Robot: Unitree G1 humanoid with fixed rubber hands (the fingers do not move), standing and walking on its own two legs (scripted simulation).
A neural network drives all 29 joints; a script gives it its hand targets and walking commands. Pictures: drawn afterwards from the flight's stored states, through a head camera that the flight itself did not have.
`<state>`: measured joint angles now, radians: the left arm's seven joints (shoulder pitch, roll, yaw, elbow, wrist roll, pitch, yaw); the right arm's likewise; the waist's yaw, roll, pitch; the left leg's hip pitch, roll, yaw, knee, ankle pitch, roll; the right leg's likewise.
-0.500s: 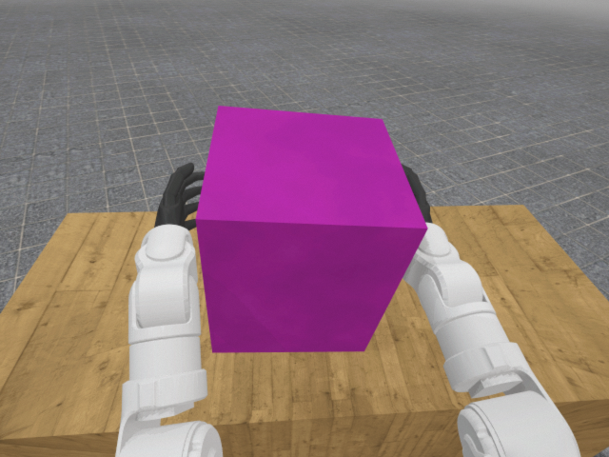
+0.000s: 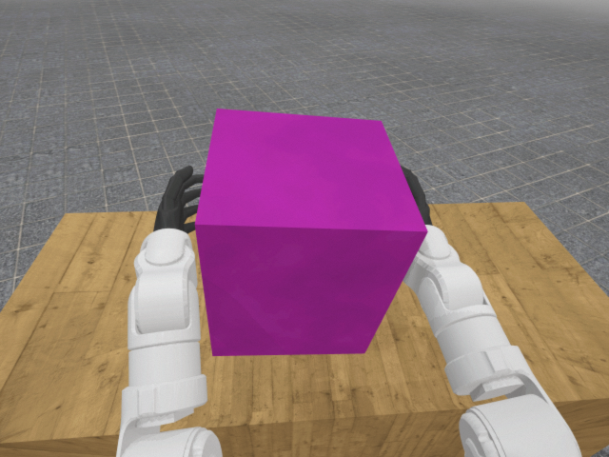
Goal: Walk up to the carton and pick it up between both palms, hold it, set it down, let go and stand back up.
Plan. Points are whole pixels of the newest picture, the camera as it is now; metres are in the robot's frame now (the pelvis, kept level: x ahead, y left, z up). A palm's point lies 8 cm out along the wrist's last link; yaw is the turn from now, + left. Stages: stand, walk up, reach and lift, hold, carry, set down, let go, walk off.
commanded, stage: hold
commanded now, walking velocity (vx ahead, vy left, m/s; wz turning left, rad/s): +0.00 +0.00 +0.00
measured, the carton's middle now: (296, 239) +0.36 +0.01 +0.15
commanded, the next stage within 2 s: set down in 1.48 s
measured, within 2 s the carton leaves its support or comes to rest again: neither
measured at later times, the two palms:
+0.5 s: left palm (174, 229) +0.35 +0.16 +0.19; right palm (416, 226) +0.35 -0.14 +0.17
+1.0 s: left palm (170, 229) +0.35 +0.16 +0.19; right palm (413, 226) +0.35 -0.14 +0.17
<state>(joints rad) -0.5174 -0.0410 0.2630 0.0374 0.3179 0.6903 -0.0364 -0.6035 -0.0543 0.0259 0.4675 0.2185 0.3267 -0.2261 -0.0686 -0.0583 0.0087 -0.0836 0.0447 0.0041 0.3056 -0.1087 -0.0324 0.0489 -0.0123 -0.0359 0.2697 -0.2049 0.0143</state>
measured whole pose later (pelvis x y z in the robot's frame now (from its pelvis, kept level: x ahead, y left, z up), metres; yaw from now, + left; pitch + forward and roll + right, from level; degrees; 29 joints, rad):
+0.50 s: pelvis +0.00 +0.00 +0.00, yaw +0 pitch -7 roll +0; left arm -0.53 -0.04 0.27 0.05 0.32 0.69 -0.04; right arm -0.61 -0.05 0.02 0.47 0.21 0.34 -0.23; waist -0.07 -0.05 0.01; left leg -0.07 0.05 0.00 0.30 -0.11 -0.03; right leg 0.06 -0.01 -0.04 0.27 -0.21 0.01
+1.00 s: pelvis -0.01 +0.00 +0.00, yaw +0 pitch -7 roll +0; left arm -0.56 -0.04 0.27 0.08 0.33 0.70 -0.04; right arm -0.63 -0.04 -0.01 0.52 0.19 0.32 -0.21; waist -0.06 -0.06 0.00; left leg -0.08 0.04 0.00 0.30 -0.10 -0.03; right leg 0.04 -0.01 -0.03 0.28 -0.20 0.01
